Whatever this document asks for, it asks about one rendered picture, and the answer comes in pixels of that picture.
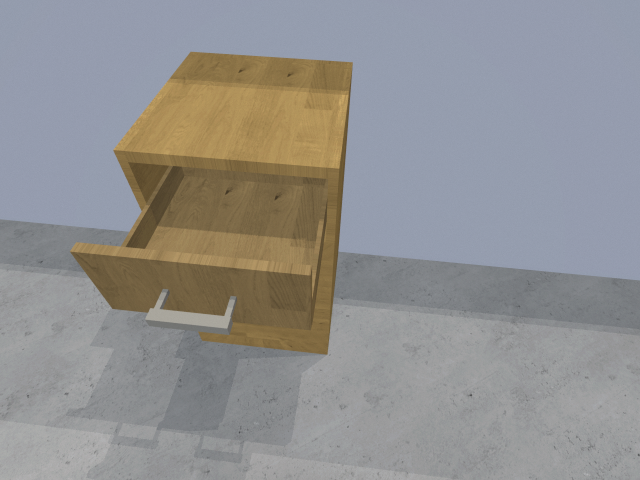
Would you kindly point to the drawer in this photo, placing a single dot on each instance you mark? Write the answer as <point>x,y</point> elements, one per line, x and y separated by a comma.
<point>209,234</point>

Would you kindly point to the handle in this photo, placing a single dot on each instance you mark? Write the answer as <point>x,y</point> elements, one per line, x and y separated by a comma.
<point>157,317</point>

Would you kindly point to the cabinet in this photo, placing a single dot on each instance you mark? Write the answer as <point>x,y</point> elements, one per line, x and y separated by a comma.
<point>270,115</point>

